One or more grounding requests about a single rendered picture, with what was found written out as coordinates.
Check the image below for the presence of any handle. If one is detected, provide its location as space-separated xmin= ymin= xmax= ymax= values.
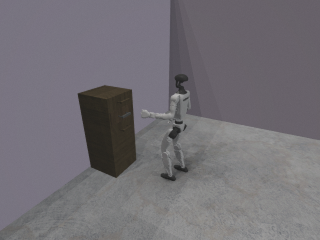
xmin=122 ymin=125 xmax=132 ymax=132
xmin=118 ymin=112 xmax=131 ymax=119
xmin=120 ymin=98 xmax=130 ymax=104

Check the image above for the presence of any cabinet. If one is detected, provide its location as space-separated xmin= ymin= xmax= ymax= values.
xmin=78 ymin=85 xmax=137 ymax=178

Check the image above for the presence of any drawer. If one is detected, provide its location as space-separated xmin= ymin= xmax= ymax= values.
xmin=110 ymin=103 xmax=133 ymax=126

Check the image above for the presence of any right robot upper arm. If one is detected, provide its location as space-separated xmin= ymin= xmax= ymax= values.
xmin=186 ymin=90 xmax=191 ymax=111

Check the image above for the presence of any robot left forearm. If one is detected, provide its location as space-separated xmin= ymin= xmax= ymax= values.
xmin=149 ymin=112 xmax=172 ymax=120

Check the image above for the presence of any left robot hand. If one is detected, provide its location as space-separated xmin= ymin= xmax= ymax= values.
xmin=140 ymin=109 xmax=149 ymax=118

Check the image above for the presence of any robot right shin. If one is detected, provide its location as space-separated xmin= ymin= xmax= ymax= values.
xmin=173 ymin=143 xmax=185 ymax=168

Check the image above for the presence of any left robot upper arm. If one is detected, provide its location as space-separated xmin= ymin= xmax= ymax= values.
xmin=169 ymin=94 xmax=180 ymax=120

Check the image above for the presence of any robot right thigh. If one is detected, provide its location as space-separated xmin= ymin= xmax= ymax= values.
xmin=172 ymin=124 xmax=187 ymax=151

